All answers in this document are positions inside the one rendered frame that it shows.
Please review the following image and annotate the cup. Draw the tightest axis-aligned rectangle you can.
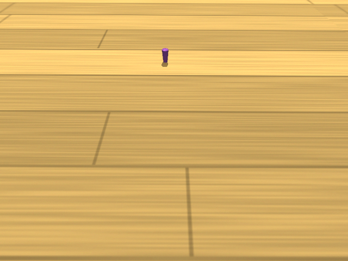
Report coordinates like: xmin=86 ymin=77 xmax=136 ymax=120
xmin=162 ymin=48 xmax=169 ymax=63

